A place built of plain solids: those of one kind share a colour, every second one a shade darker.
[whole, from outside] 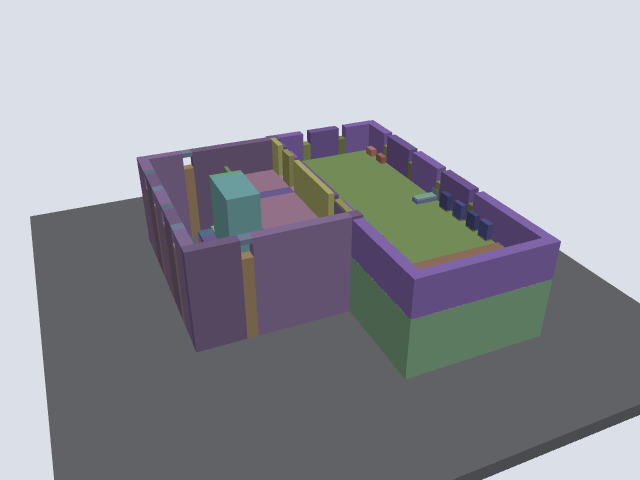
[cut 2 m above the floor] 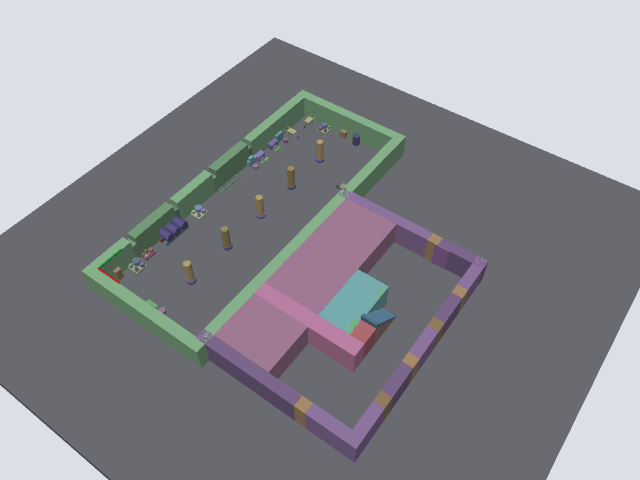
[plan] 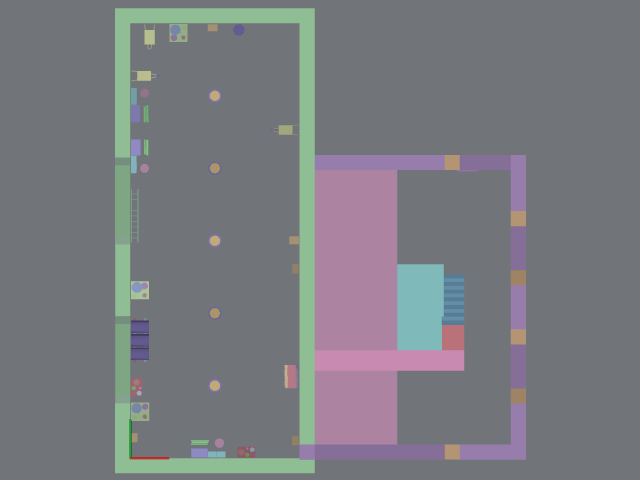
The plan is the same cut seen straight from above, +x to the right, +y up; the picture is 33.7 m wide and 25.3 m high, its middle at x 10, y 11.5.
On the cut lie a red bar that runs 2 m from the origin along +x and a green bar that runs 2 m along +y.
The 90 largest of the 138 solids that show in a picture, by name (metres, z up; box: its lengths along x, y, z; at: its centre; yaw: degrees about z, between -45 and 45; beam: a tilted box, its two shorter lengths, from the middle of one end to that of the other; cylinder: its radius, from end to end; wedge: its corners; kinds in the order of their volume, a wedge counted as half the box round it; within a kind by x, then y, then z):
{
 "floor_gallery_1": {"box": [4.35, 3.89, 5.19], "at": [11.9, 2.67, 2.29]},
 "floor_gallery_2": {"box": [4.35, 9.5, 5.19], "at": [11.9, 10.44, 2.29]},
 "wall_undercroft_1": {"box": [0.8, 3.69, 4.88], "at": [-0.4, 1.05, 2.14]},
 "wall_undercroft_2": {"box": [0.8, 3.78, 4.88], "at": [-0.4, 5.18, 2.14]},
 "wall_undercroft_3": {"box": [0.8, 3.78, 4.88], "at": [-0.4, 9.37, 2.14]},
 "wall_undercroft_4": {"box": [0.8, 3.78, 4.88], "at": [-0.4, 13.55, 2.14]},
 "wall_undercroft_5": {"box": [0.8, 7.88, 4.88], "at": [-0.4, 19.78, 2.14]},
 "wall_undercroft_6": {"box": [10.52, 0.8, 4.88], "at": [4.46, -0.4, 2.14]},
 "wall_undercroft_7": {"box": [10.52, 0.8, 4.88], "at": [4.46, 23.32, 2.14]},
 "wall_undercroft_8": {"box": [0.8, 24.52, 4.88], "at": [9.32, 11.46, 2.14]},
 "wall_vestibule_1": {"box": [0.8, 0.8, 7.89], "at": [9.32, 0.32, 3.65]},
 "wall_vestibule_2": {"box": [0.8, 0.8, 7.89], "at": [9.32, 15.59, 3.65]},
 "wall_vestibule_3": {"box": [7.65, 0.8, 7.89], "at": [12.75, 0.32, 3.65]},
 "wall_vestibule_4": {"box": [7.65, 0.8, 7.89], "at": [12.75, 15.59, 3.65]},
 "wall_vestibule_5": {"box": [3.48, 0.8, 7.89], "at": [19.11, 0.32, 3.65]},
 "wall_vestibule_6": {"box": [3.48, 0.8, 7.89], "at": [19.11, 15.59, 3.65]},
 "wall_vestibule_7": {"box": [0.8, 2.96, 7.89], "at": [20.45, 1.4, 3.65]},
 "wall_vestibule_8": {"box": [0.8, 2.32, 7.89], "at": [20.45, 4.84, 3.65]},
 "wall_vestibule_9": {"box": [0.8, 2.32, 7.89], "at": [20.45, 7.95, 3.65]},
 "wall_vestibule_10": {"box": [0.8, 2.32, 7.89], "at": [20.45, 11.07, 3.65]},
 "wall_vestibule_11": {"box": [0.8, 2.96, 7.89], "at": [20.45, 14.51, 3.65]},
 "wall_dorter_1": {"box": [0.8, 3.62, 2.8], "at": [-0.4, 1.01, 5.99]},
 "wall_dorter_2": {"box": [0.8, 3.63, 2.8], "at": [-0.4, 5.18, 5.99]},
 "wall_dorter_3": {"box": [0.8, 3.63, 2.8], "at": [-0.4, 9.37, 5.99]},
 "wall_dorter_4": {"box": [0.8, 3.63, 2.8], "at": [-0.4, 13.55, 5.99]},
 "wall_dorter_5": {"box": [0.8, 7.8, 2.8], "at": [-0.4, 19.82, 5.99]},
 "wall_dorter_6": {"box": [3.18, 0.8, 2.8], "at": [0.79, -0.4, 5.99]},
 "wall_dorter_7": {"box": [2.76, 0.8, 2.8], "at": [4.46, -0.4, 5.99]},
 "wall_dorter_8": {"box": [10.52, 0.8, 2.8], "at": [4.46, 23.32, 5.99]},
 "wall_dorter_9": {"box": [3.18, 0.8, 2.8], "at": [8.13, -0.4, 5.99]},
 "wall_dorter_10": {"box": [0.8, 6.6, 2.8], "at": [9.32, 8.93, 5.99]},
 "wall_dorter_11": {"box": [0.8, 10.54, 2.8], "at": [9.32, 18.45, 5.99]},
 "wall_core_1": {"box": [2.45, 4.53, 7.64], "at": [15.3, 7.95, 3.77]},
 "floor_dorter_1": {"box": [8.92, 22.92, 0.4], "at": [4.46, 11.46, 4.69]},
 "wall_vestibule_under_light_1": {"box": [0.8, 0.8, 6.54], "at": [16.97, 0.32, 2.97]},
 "wall_vestibule_under_light_2": {"box": [0.8, 0.8, 6.54], "at": [16.97, 15.59, 2.97]},
 "wall_vestibule_under_light_3": {"box": [0.8, 0.8, 6.54], "at": [20.45, 3.28, 2.97]},
 "wall_vestibule_under_light_4": {"box": [0.8, 0.8, 6.54], "at": [20.45, 6.4, 2.97]},
 "wall_vestibule_under_light_5": {"box": [0.8, 0.8, 6.54], "at": [20.45, 9.51, 2.97]},
 "wall_vestibule_under_light_6": {"box": [0.8, 0.8, 6.54], "at": [20.45, 12.63, 2.97]},
 "wall_left_1": {"box": [2.45, 0.45, 5.35], "at": [15.3, 5.91, 4.92]},
 "wall_left_2": {"box": [0.45, 4.53, 7.89], "at": [16.3, 7.95, 3.65]},
 "mass_under_upper_1": {"box": [7.88, 1.08, 2.54], "at": [13.66, 5.15, 0.97]},
 "wall_wallhead_1": {"box": [0.45, 1.92, 3.0], "at": [9.49, 1.23, 6.09]},
 "wall_wallhead_2": {"box": [0.45, 1.53, 3.0], "at": [9.49, 3.91, 6.09]},
 "wall_wallhead_3": {"box": [0.45, 6.6, 3.0], "at": [9.49, 8.93, 6.09]},
 "wall_wallhead_4": {"box": [0.45, 2.46, 3.0], "at": [9.49, 14.41, 6.09]},
 "floor_dais_1": {"box": [8.92, 3.82, 0.16], "at": [4.46, 21.01, 4.97]},
 "fill_under_steps_1": {"wedge": [[16.42, 7.04, -0.3], [16.42, 7.04, 2.29], [16.42, 9.87, -0.3], [16.42, 9.87, -0.24], [17.6, 7.04, -0.3], [17.6, 7.04, 2.29], [17.6, 9.87, -0.3], [17.6, 9.87, -0.24]]},
 "wall_dorter_under_light_1": {"box": [0.8, 0.55, 1.75], "at": [-0.4, 7.28, 5.46]},
 "wall_dorter_under_light_2": {"box": [0.8, 0.55, 1.75], "at": [-0.4, 11.46, 5.46]},
 "wall_dorter_under_light_3": {"box": [0.8, 0.55, 1.75], "at": [-0.4, 15.64, 5.46]},
 "wall_dorter_under_light_4": {"box": [0.7, 0.8, 1.75], "at": [2.73, -0.4, 5.46]},
 "wall_dorter_under_light_5": {"box": [0.7, 0.8, 1.75], "at": [6.19, -0.4, 5.46]},
 "mass_under_head_1": {"box": [1.18, 1.36, 2.54], "at": [17.01, 6.37, 0.97]},
 "pier_undercroft_1": {"cylinder": 0.27, "from": [4.46, 3.82, 0.29], "to": [4.46, 3.82, 2.55]},
 "pier_undercroft_2": {"cylinder": 0.27, "from": [4.46, 7.64, 0.24], "to": [4.46, 7.64, 2.55]},
 "pier_undercroft_3": {"cylinder": 0.27, "from": [4.46, 11.46, 0.22], "to": [4.46, 11.46, 2.55]},
 "pier_undercroft_4": {"cylinder": 0.27, "from": [4.46, 15.28, 0.22], "to": [4.46, 15.28, 2.55]},
 "pier_undercroft_5": {"cylinder": 0.27, "from": [4.46, 19.1, 0.27], "to": [4.46, 19.1, 2.55]},
 "wall_undercroft_under_light_1": {"box": [0.8, 0.4, 1.75], "at": [-0.4, 3.09, 0.57]},
 "wall_undercroft_under_light_2": {"box": [0.8, 0.4, 1.75], "at": [-0.4, 7.28, 0.57]},
 "wall_undercroft_under_light_3": {"box": [0.8, 0.4, 1.75], "at": [-0.4, 11.46, 0.57]},
 "wall_undercroft_under_light_4": {"box": [0.8, 0.4, 1.75], "at": [-0.4, 15.64, 0.57]},
 "aumbry_carcase_dorter_1": {"box": [0.41, 0.97, 1.16], "at": [0.24, 14.77, 5.56]},
 "aumbry_carcase_dorter_2": {"box": [0.45, 0.98, 1.17], "at": [0.26, 13.08, 5.56]},
 "aumbry_carcase_dorter_3": {"box": [0.44, 0.93, 1.13], "at": [0.26, 16.47, 5.55]},
 "aumbry_carcase_dorter_4": {"box": [0.46, 0.96, 1.17], "at": [0.27, 17.96, 5.56]},
 "floor_head_the_stone_1": {"box": [4.0, 1.18, 0.3], "at": [11.72, 5.2, 4.74]},
 "floor_head_the_stone_2": {"box": [1.18, 1.02, 0.3], "at": [17.01, 6.2, 2.39]},
 "wall_vestibule_over_light_1": {"box": [0.8, 0.8, 0.35], "at": [16.97, 0.32, 7.42]},
 "wall_vestibule_over_light_2": {"box": [0.8, 0.8, 0.35], "at": [16.97, 15.59, 7.42]},
 "wall_vestibule_over_light_3": {"box": [0.8, 0.8, 0.35], "at": [20.45, 3.28, 7.42]},
 "wall_vestibule_over_light_4": {"box": [0.8, 0.8, 0.35], "at": [20.45, 6.4, 7.42]},
 "wall_vestibule_over_light_5": {"box": [0.8, 0.8, 0.35], "at": [20.45, 9.51, 7.42]},
 "wall_vestibule_over_light_6": {"box": [0.8, 0.8, 0.35], "at": [20.45, 12.63, 7.42]},
 "chest_dorter_1": {"box": [0.51, 1.01, 0.6], "at": [0.28, 2.97, 5.19]},
 "chest_dorter_2": {"box": [0.56, 0.99, 0.62], "at": [0.31, 1.14, 5.2]},
 "floor_turn_1": {"box": [1.46, 1.08, 0.3], "at": [16.87, 5.15, 2.39]},
 "tub_stand_undercroft_1": {"box": [0.95, 0.95, 0.17], "at": [0.51, 8.85, 0.04]},
 "tub_stand_undercroft_2": {"box": [0.97, 0.97, 0.17], "at": [0.52, 2.45, 0.04]},
 "tub_stand_undercroft_3": {"box": [0.95, 0.95, 0.17], "at": [2.55, 22.41, 0.04]},
 "bed_frame_dorter_1": {"box": [1.85, 0.76, 0.31], "at": [0.96, 11.25, 5.04]},
 "cask_undercroft_1": {"cylinder": 0.3, "from": [5.73, 22.58, 0.0], "to": [5.73, 22.58, 0.88]},
 "pier_undercroft_base_1": {"cylinder": 0.35, "from": [4.46, 3.82, 0.0], "to": [4.46, 3.82, 0.29]},
 "pier_undercroft_base_2": {"cylinder": 0.35, "from": [4.46, 19.1, 0.0], "to": [4.46, 19.1, 0.27]},
 "bed_pallet_dorter_1": {"box": [1.73, 0.7, 0.11], "at": [0.99, 11.25, 5.25]},
 "door_leaf_far_1": {"box": [1.1, 0.06, 2.15], "at": [17.75, 15.15, 1.02]},
 "stillage_front_undercroft_1": {"box": [0.13, 2.29, 0.4], "at": [0.79, 6.21, 0.15]},
 "crate_undercroft_1": {"box": [0.52, 0.42, 0.49], "at": [8.63, 11.49, 0.2]}
}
